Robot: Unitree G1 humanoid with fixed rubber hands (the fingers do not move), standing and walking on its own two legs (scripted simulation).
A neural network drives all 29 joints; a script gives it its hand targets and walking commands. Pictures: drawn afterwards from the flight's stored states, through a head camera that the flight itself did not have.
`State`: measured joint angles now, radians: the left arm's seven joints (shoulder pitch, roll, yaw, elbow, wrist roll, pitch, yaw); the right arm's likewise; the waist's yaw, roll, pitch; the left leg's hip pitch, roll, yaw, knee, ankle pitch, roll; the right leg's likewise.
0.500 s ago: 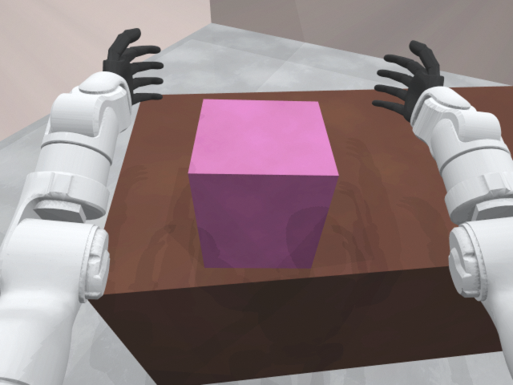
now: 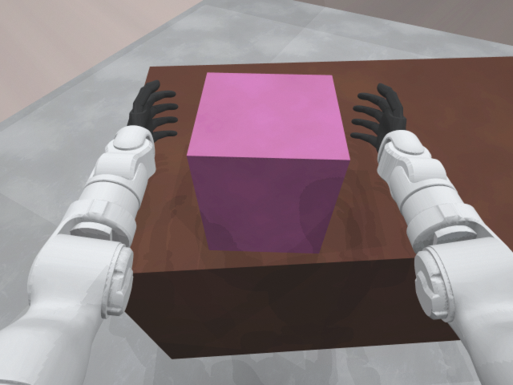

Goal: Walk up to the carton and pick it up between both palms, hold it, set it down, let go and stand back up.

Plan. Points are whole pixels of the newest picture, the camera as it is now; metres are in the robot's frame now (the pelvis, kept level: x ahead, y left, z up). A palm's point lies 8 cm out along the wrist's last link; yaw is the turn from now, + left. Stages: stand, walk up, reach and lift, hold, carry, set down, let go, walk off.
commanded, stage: reach and lift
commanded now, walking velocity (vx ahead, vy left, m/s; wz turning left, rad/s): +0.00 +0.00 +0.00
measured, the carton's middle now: (266, 168) +0.48 +0.00 +0.06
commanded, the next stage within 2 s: none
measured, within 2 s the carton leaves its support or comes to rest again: neither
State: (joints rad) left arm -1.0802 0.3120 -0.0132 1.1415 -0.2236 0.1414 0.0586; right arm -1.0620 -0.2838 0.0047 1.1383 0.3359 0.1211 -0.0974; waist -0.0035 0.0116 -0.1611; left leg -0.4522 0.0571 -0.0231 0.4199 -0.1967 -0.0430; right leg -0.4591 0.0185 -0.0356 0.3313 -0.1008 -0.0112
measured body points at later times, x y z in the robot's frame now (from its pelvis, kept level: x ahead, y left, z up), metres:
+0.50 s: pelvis -0.01 +0.01 +0.00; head +0.03 +0.01 +0.44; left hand +0.47 +0.16 +0.13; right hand +0.46 -0.18 +0.13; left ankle -0.01 +0.14 -0.74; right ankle +0.02 -0.11 -0.74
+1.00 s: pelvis +0.00 +0.00 +0.00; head +0.03 +0.01 +0.45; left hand +0.48 +0.15 +0.14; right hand +0.46 -0.15 +0.14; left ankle -0.01 +0.14 -0.74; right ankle +0.02 -0.11 -0.74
